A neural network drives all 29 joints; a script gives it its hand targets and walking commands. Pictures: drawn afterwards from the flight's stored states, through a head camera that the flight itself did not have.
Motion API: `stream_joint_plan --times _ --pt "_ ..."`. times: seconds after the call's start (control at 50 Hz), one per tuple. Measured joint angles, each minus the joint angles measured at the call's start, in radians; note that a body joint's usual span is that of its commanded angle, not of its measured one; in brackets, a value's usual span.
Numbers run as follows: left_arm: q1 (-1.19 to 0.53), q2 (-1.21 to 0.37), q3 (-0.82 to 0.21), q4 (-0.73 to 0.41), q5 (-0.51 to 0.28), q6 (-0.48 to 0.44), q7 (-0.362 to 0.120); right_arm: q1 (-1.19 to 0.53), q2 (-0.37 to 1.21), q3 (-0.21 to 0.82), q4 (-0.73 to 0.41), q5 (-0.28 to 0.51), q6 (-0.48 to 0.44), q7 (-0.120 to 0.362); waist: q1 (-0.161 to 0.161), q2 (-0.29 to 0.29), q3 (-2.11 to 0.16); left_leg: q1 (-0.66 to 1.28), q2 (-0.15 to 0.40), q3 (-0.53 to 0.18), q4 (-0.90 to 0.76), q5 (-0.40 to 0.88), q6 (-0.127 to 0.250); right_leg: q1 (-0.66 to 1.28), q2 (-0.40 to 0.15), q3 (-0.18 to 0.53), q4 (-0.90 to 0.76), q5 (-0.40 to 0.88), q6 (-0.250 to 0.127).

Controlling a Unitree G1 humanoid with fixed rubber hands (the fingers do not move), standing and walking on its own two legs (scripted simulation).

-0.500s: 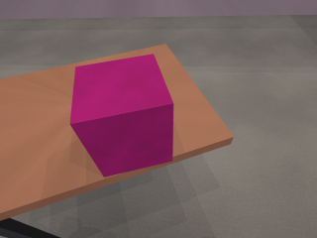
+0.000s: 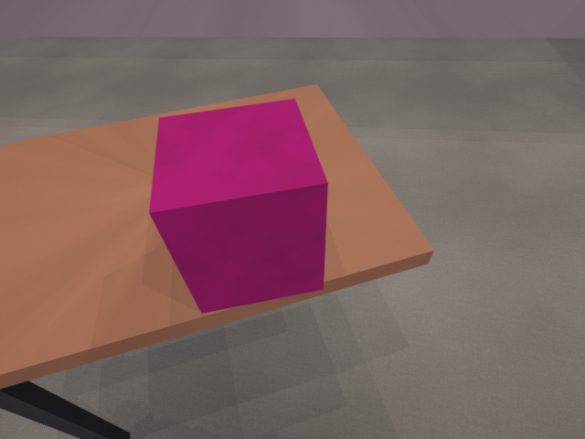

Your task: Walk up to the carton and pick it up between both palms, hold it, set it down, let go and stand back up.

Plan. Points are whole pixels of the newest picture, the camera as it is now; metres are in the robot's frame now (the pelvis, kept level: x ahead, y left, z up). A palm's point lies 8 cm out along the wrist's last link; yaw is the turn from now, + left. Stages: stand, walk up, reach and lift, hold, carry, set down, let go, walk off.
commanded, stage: walk up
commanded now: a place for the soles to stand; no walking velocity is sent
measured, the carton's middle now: (246, 209) +0.46 +0.08 +0.06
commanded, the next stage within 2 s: none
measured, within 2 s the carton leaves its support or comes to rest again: neither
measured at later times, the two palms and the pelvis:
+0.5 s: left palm out of the picture -0.01 +0.26 -0.13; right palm out of the picture +0.06 -0.23 -0.12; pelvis +0.00 +0.01 +0.01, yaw +9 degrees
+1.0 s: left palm out of the picture -0.02 +0.27 -0.13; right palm out of the picture +0.10 -0.24 -0.12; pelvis +0.00 +0.01 +0.00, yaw +15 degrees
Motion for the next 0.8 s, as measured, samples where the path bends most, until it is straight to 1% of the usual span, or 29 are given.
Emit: stream_joint_plan --times 0.02,0.06,0.1,0.14,0.18,0.2,0.22,0.24,0.28,0.32,0.36,0.46,0.58,0.72,0.8 --pt "0.003 -0.005 -0.002 0.004 -0.002 0.001 0.002 0.005 -0.004 -0.002 0.003 -0.003 0.002 -0.001 0.004 0.002 -0.006 -0.012 -0.007 -0.008 0.054 -0.036 -0.001 0.005 -0.005 -0.005 -0.011 -0.001 -0.001" --pt "0.010 -0.013 -0.006 0.012 0.001 -0.001 0.003 0.015 -0.009 -0.006 0.009 -0.005 -0.001 0.000 0.009 0.009 -0.013 -0.019 -0.008 -0.024 0.103 -0.047 -0.006 0.016 -0.012 -0.019 -0.045 0.016 0.003" --pt "0.017 -0.016 -0.008 0.018 0.007 -0.005 -0.001 0.029 -0.006 -0.006 0.011 -0.007 -0.011 0.001 0.014 0.012 -0.018 -0.005 0.001 -0.027 0.081 -0.035 -0.009 0.019 -0.017 -0.032 -0.066 0.031 0.006" --pt "0.019 -0.013 -0.010 0.023 0.013 -0.005 -0.008 0.044 0.003 -0.003 0.012 -0.007 -0.021 0.001 0.017 0.008 -0.017 0.033 0.008 -0.023 -0.004 -0.016 -0.009 0.017 -0.027 -0.047 -0.067 0.033 0.008" --pt "0.021 -0.006 -0.014 0.028 0.017 -0.001 -0.016 0.061 0.014 0.001 0.008 -0.006 -0.033 0.001 0.018 0.005 -0.016 0.091 0.012 -0.014 -0.140 0.077 -0.001 0.007 -0.037 -0.064 -0.042 0.019 0.014" --pt "0.019 -0.001 -0.017 0.033 0.017 0.002 -0.020 0.068 0.021 0.002 0.006 -0.006 -0.040 0.000 0.016 0.000 -0.014 0.107 0.007 -0.017 -0.189 0.165 0.002 -0.002 -0.046 -0.071 -0.020 0.007 0.019" --pt "0.017 0.006 -0.019 0.040 0.014 0.005 -0.025 0.070 0.034 0.004 0.006 -0.006 -0.045 -0.001 0.020 -0.017 -0.007 0.109 -0.006 -0.015 -0.192 0.201 0.000 -0.005 -0.060 -0.070 -0.002 -0.003 0.023" --pt "0.022 0.011 -0.022 0.045 0.010 0.009 -0.028 0.075 0.045 0.008 0.005 -0.003 -0.049 -0.001 0.024 -0.028 -0.007 0.108 -0.012 -0.014 -0.186 0.198 -0.002 -0.003 -0.063 -0.063 -0.003 -0.014 0.026" --pt "0.038 0.013 -0.028 0.054 0.007 0.015 -0.030 0.086 0.058 0.015 0.006 0.008 -0.052 0.001 0.023 -0.030 -0.020 0.106 -0.009 -0.025 -0.183 0.173 -0.005 0.008 -0.047 -0.057 -0.025 -0.015 0.026" --pt "0.052 0.014 -0.032 0.064 0.006 0.014 -0.034 0.093 0.066 0.022 0.010 0.013 -0.051 0.002 0.022 -0.033 -0.032 0.109 -0.009 -0.038 -0.198 0.170 -0.007 0.024 -0.036 -0.058 -0.066 0.024 0.025" --pt "0.061 0.012 -0.035 0.075 0.010 0.005 -0.036 0.094 0.066 0.027 0.013 0.013 -0.052 0.004 0.021 -0.029 -0.038 0.111 -0.008 -0.053 -0.211 0.179 -0.009 0.039 -0.032 -0.069 -0.095 0.043 0.024" --pt "0.074 0.012 -0.040 0.097 0.006 -0.009 -0.033 0.085 0.056 0.031 0.019 0.013 -0.064 0.005 0.020 -0.017 -0.046 0.110 -0.012 -0.085 -0.220 0.188 -0.011 0.062 -0.031 -0.100 -0.128 0.044 0.024" --pt "0.069 0.021 -0.041 0.110 0.003 0.001 -0.030 0.077 0.045 0.033 0.023 0.013 -0.066 -0.004 0.025 -0.005 -0.048 0.094 -0.018 -0.116 -0.200 0.180 -0.013 0.069 -0.034 -0.130 -0.127 0.035 0.024" --pt "0.058 0.032 -0.036 0.108 0.004 0.014 -0.026 0.079 0.039 0.035 0.015 0.010 -0.063 -0.011 0.018 0.000 -0.044 0.070 -0.030 -0.151 -0.164 0.165 -0.014 0.068 -0.042 -0.165 -0.105 0.012 0.024" --pt "0.045 0.039 -0.031 0.096 0.006 0.023 -0.029 0.082 0.036 0.035 0.008 0.012 -0.064 -0.015 0.020 -0.003 -0.039 0.058 -0.037 -0.165 -0.144 0.156 -0.014 0.065 -0.049 -0.179 -0.087 -0.002 0.026"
